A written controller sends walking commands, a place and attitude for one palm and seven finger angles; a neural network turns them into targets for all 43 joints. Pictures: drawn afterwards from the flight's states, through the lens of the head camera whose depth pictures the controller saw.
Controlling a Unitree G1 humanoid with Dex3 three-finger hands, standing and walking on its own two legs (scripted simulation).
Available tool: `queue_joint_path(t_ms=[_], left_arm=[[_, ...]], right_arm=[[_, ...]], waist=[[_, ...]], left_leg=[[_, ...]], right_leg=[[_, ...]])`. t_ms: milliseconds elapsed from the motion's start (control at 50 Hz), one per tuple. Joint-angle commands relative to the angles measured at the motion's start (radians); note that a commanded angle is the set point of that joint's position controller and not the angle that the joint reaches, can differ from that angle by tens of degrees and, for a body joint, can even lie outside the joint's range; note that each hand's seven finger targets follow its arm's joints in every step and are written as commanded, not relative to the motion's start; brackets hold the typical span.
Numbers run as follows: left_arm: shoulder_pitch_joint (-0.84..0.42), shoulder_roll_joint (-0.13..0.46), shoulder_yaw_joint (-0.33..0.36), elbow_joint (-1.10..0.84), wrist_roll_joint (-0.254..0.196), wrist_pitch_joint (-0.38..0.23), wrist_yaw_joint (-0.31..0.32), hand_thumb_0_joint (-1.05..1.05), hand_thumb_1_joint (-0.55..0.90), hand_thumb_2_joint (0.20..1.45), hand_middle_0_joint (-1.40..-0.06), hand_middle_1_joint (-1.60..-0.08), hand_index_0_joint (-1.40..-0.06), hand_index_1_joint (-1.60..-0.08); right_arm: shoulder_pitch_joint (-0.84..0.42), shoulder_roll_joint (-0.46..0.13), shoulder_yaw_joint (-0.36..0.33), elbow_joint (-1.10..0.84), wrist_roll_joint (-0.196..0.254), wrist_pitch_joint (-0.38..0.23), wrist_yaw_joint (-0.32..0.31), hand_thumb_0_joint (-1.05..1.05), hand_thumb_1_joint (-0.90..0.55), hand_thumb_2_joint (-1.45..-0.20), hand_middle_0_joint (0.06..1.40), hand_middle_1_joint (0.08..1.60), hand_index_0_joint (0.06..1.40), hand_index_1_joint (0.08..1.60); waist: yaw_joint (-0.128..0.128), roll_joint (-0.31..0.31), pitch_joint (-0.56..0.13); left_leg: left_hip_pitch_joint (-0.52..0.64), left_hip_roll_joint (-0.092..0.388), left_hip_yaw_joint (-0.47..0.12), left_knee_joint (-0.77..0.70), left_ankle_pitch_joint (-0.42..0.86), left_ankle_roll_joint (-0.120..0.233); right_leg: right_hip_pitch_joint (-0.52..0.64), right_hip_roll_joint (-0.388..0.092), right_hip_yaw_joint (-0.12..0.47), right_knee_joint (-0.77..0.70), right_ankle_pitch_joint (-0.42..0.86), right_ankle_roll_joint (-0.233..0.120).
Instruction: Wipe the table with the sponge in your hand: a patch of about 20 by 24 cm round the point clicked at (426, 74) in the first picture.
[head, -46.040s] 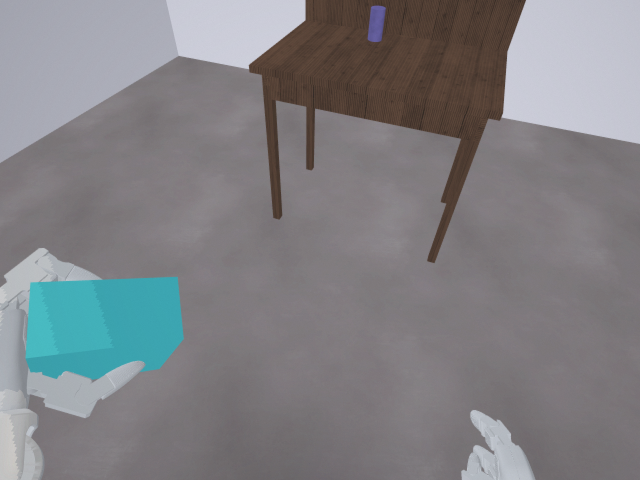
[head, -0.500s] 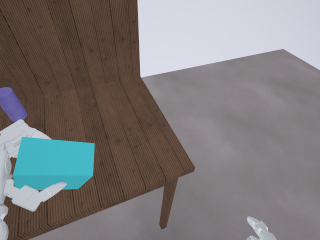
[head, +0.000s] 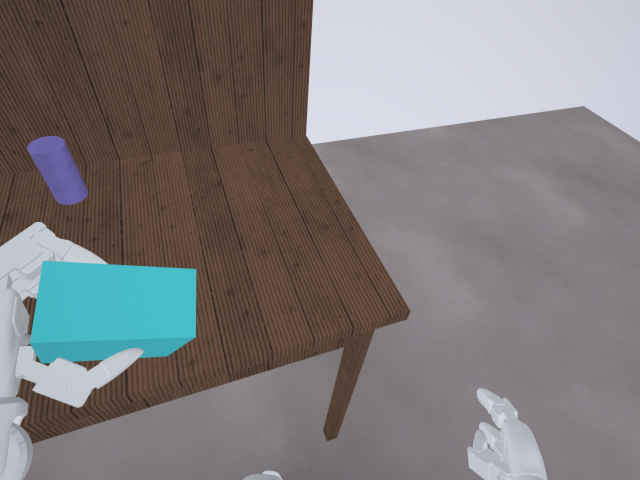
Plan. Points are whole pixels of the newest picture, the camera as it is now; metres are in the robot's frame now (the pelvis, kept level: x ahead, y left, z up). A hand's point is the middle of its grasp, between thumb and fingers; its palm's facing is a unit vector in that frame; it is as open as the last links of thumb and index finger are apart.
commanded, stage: step back with the hand held close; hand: left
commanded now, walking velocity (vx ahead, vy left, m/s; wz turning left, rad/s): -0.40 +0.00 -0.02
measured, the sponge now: (137, 317) +0.23 +0.20 +0.15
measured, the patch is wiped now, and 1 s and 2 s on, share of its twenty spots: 1.00 1.00 1.00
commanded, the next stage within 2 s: stop stepping back and stand still in 0.64 s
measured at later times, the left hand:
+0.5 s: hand (59, 373) +0.16 +0.23 +0.18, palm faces +0.25 -0.90 -0.36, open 10.2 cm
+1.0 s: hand out of the picture -0.04 +0.22 +0.19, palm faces +0.35 -0.89 -0.30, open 10.2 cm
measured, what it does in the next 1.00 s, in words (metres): walks backwards: right foot, then left foot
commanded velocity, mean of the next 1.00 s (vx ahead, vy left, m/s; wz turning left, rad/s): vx -0.19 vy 0.02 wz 0.05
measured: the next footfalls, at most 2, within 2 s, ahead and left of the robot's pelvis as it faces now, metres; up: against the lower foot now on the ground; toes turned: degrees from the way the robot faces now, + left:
right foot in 0.26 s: -0.05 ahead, -0.15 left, +0.00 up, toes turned -2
left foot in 0.44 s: +0.01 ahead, +0.07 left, +0.00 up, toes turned -5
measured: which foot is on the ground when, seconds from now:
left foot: down 0.00-0.30, up 0.32-0.42, down 0.44-0.82, up 0.84-1.00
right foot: down 0.00-0.00, up 0.02-0.24, down 0.26-0.46, up 0.48-0.80, down 0.82-1.00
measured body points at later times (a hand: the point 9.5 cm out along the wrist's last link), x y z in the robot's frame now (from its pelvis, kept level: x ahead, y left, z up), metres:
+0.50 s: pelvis -0.08 +0.01 +0.01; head -0.07 +0.04 +0.46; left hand +0.14 +0.27 +0.20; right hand +0.06 -0.25 -0.06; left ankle -0.03 +0.07 -0.71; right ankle -0.09 -0.14 -0.69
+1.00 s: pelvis -0.25 -0.01 +0.02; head -0.29 +0.01 +0.47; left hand -0.06 +0.26 +0.21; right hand -0.10 -0.25 -0.05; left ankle -0.29 +0.13 -0.61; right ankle -0.23 -0.12 -0.71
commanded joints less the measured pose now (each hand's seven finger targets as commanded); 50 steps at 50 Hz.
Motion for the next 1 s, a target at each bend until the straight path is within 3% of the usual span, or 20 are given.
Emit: queue_joint_path(t_ms=[0,80,220,260,280,300,360,400,440,500,600,640,720,760,780,800,820,860,920,980], left_arm=[[-0.115,0.190,0.186,-0.256,0.032,-0.083,0.019,0.000,0.100,1.300,-1.200,-1.600,-1.200,-1.600],[-0.117,0.139,0.133,-0.221,0.016,-0.074,0.010,0.000,0.100,1.300,-1.200,-1.600,-1.200,-1.600],[-0.104,0.141,0.092,-0.206,0.005,-0.087,0.001,0.000,0.100,1.300,-1.200,-1.600,-1.200,-1.600],[-0.093,0.172,0.112,-0.217,-0.001,-0.108,0.004,0.000,0.100,1.300,-1.200,-1.600,-1.200,-1.600],[-0.092,0.145,0.077,-0.203,-0.008,-0.101,0.001,0.000,0.100,1.300,-1.200,-1.600,-1.200,-1.600],[-0.092,0.184,0.108,-0.199,-0.009,-0.098,0.010,0.000,0.100,1.300,-1.200,-1.600,-1.200,-1.600],[-0.066,0.200,0.149,-0.158,-0.005,-0.087,0.014,0.000,0.100,1.300,-1.200,-1.600,-1.200,-1.600],[-0.028,0.203,0.165,-0.140,-0.014,-0.096,0.017,0.000,0.100,1.300,-1.200,-1.600,-1.200,-1.600],[-0.002,0.202,0.162,-0.162,-0.021,-0.091,0.011,0.000,0.100,1.300,-1.200,-1.600,-1.200,-1.600],[-0.020,0.167,0.121,-0.312,-0.009,-0.073,0.009,0.000,0.100,1.300,-1.200,-1.600,-1.200,-1.600],[0.027,0.164,0.123,-0.307,-0.002,-0.046,0.031,0.000,0.100,1.300,-1.200,-1.600,-1.200,-1.600],[0.015,0.188,0.150,-0.266,0.004,-0.048,0.041,0.000,0.100,1.300,-1.200,-1.600,-1.200,-1.600],[-0.038,0.142,0.106,-0.164,0.005,-0.046,0.038,0.000,0.100,1.300,-1.200,-1.600,-1.200,-1.600],[-0.058,0.150,0.100,-0.143,0.011,-0.040,0.027,0.000,0.100,1.300,-1.200,-1.600,-1.200,-1.600],[-0.093,0.165,0.088,-0.164,0.019,-0.042,0.020,0.000,0.100,1.300,-1.200,-1.600,-1.200,-1.600],[-0.121,0.185,0.083,-0.181,0.015,-0.046,0.020,0.000,0.100,1.300,-1.200,-1.600,-1.200,-1.600],[-0.169,0.145,0.038,-0.165,0.007,-0.033,0.014,0.000,0.100,1.300,-1.200,-1.600,-1.200,-1.600],[-0.242,0.165,0.074,-0.134,-0.005,-0.024,0.006,0.000,0.100,1.300,-1.200,-1.600,-1.200,-1.600],[-0.250,0.190,0.087,-0.069,0.016,-0.057,-0.008,0.000,0.100,1.300,-1.200,-1.600,-1.200,-1.600],[-0.135,0.186,0.126,-0.134,0.016,-0.074,-0.005,0.000,0.100,1.300,-1.200,-1.600,-1.200,-1.600]], right_arm=[[-0.088,-0.153,-0.066,-0.158,-0.025,-0.073,-0.003,0.000,-0.900,-0.900,0.200,0.300,0.200,0.300],[-0.064,-0.119,-0.066,-0.120,-0.025,-0.094,0.011,0.000,-0.900,-0.900,0.200,0.300,0.200,0.300],[-0.059,-0.104,-0.054,-0.074,-0.016,-0.090,0.019,0.000,-0.900,-0.900,0.200,0.300,0.200,0.300],[-0.061,-0.091,-0.046,-0.071,-0.011,-0.077,0.017,0.000,-0.900,-0.900,0.200,0.300,0.200,0.300],[-0.056,-0.097,-0.070,-0.076,0.014,-0.076,0.008,0.000,-0.900,-0.900,0.200,0.300,0.200,0.300],[-0.068,-0.099,-0.074,-0.092,0.017,-0.071,0.001,0.000,-0.900,-0.900,0.200,0.300,0.200,0.300],[-0.096,-0.065,-0.026,-0.113,0.003,-0.042,-0.001,0.000,-0.900,-0.900,0.200,0.300,0.200,0.300],[-0.076,-0.104,-0.037,-0.123,0.012,-0.029,-0.007,0.000,-0.900,-0.900,0.200,0.300,0.200,0.300],[-0.065,-0.127,-0.069,-0.125,0.007,-0.039,0.016,0.000,-0.900,-0.900,0.200,0.300,0.200,0.300],[-0.031,-0.114,-0.070,-0.103,-0.012,-0.076,0.040,0.000,-0.900,-0.900,0.200,0.300,0.200,0.300],[-0.054,-0.127,-0.074,-0.107,-0.004,-0.104,0.026,0.000,-0.900,-0.900,0.200,0.300,0.200,0.300],[-0.052,-0.130,-0.073,-0.099,-0.012,-0.107,0.013,0.000,-0.900,-0.900,0.200,0.300,0.200,0.300],[-0.038,-0.113,-0.065,-0.069,-0.019,-0.112,0.011,0.000,-0.900,-0.900,0.200,0.300,0.200,0.300],[-0.030,-0.115,-0.064,-0.077,-0.010,-0.101,0.015,0.000,-0.900,-0.900,0.200,0.300,0.200,0.300],[-0.021,-0.106,-0.065,-0.078,-0.005,-0.093,0.017,0.000,-0.900,-0.900,0.200,0.300,0.200,0.300],[-0.032,-0.105,-0.072,-0.083,0.001,-0.083,0.016,0.000,-0.900,-0.900,0.200,0.300,0.200,0.300],[-0.043,-0.124,-0.079,-0.110,0.026,-0.090,0.015,0.000,-0.900,-0.900,0.200,0.300,0.200,0.300],[-0.060,-0.115,-0.072,-0.103,0.036,-0.071,0.022,0.000,-0.900,-0.900,0.200,0.300,0.200,0.300],[-0.073,-0.106,-0.055,-0.077,0.017,-0.038,0.026,0.000,-0.900,-0.900,0.200,0.300,0.200,0.300],[-0.083,-0.091,-0.061,-0.112,0.021,-0.050,0.023,0.000,-0.900,-0.900,0.200,0.300,0.200,0.300]], waist=[[-0.004,0.310,-0.088],[0.010,0.167,-0.100],[0.009,0.152,-0.216],[-0.004,0.016,-0.222],[-0.015,-0.186,-0.189],[-0.029,-0.254,-0.148],[-0.041,-0.088,-0.069],[-0.031,0.021,-0.130],[0.006,0.190,-0.191],[0.009,0.212,-0.216],[-0.001,0.218,-0.119],[-0.005,0.236,-0.094],[0.000,0.245,-0.106],[0.008,0.210,-0.135],[0.004,0.064,-0.145],[-0.006,-0.174,-0.107],[-0.025,-0.309,-0.035],[-0.064,-0.258,0.051],[-0.059,0.012,0.065],[-0.008,-0.044,-0.047]], left_leg=[[-0.129,0.317,-0.440,-0.551,-0.567,0.081],[0.104,0.289,-0.328,-0.467,-0.256,0.073],[0.354,0.211,-0.180,-0.274,0.052,-0.042],[0.357,0.130,-0.112,-0.060,0.012,-0.066],[0.350,0.042,-0.050,0.114,-0.133,-0.093],[0.313,-0.006,-0.014,0.262,-0.183,-0.100],[0.088,0.016,-0.055,0.077,-0.150,-0.069],[0.239,0.109,-0.133,-0.227,0.402,-0.015],[0.450,0.346,-0.388,-0.324,0.827,0.069],[0.416,0.287,-0.287,-0.326,0.715,0.013],[0.136,0.246,-0.252,-0.493,-0.117,0.025],[0.086,0.239,-0.266,-0.532,-0.296,0.027],[0.080,0.202,-0.233,-0.515,-0.333,-0.021],[0.108,0.120,-0.141,-0.377,-0.376,-0.068],[0.210,0.017,-0.032,-0.088,-0.353,-0.099],[0.233,-0.067,0.025,0.394,-0.315,-0.110],[0.097,-0.060,-0.097,0.693,-0.310,-0.106],[0.043,0.032,-0.198,0.848,-0.190,-0.084],[0.005,0.075,-0.099,0.657,-0.120,-0.060],[0.126,0.065,-0.008,0.219,-0.241,-0.019]], right_leg=[[0.161,0.036,0.043,0.278,-0.150,0.014],[0.035,0.011,0.058,0.228,-0.206,0.009],[0.120,-0.045,0.062,-0.354,0.023,-0.046],[0.082,-0.174,0.134,-0.394,0.237,-0.104],[-0.008,-0.264,0.177,-0.367,0.335,-0.158],[-0.073,-0.333,0.174,-0.355,0.438,-0.185],[0.085,-0.322,0.132,-0.157,0.855,-0.138],[0.069,-0.167,0.041,0.045,0.687,-0.035],[-0.125,-0.009,0.095,0.264,-0.240,-0.012],[-0.091,-0.022,0.117,0.245,-0.218,0.005],[0.057,0.008,0.051,0.215,-0.119,0.009],[0.091,0.025,0.031,0.183,-0.139,0.007],[0.190,0.050,0.004,-0.020,-0.154,-0.031],[0.263,0.032,-0.016,-0.255,-0.099,-0.065],[0.178,-0.066,0.029,-0.426,0.014,-0.114],[0.015,-0.277,0.199,-0.503,0.184,-0.206],[-0.125,-0.426,0.373,-0.504,0.167,-0.256],[-0.221,-0.397,0.271,-0.433,0.160,-0.232],[-0.175,-0.344,0.152,-0.387,0.131,-0.168],[-0.033,-0.311,0.161,-0.315,0.136,-0.144]])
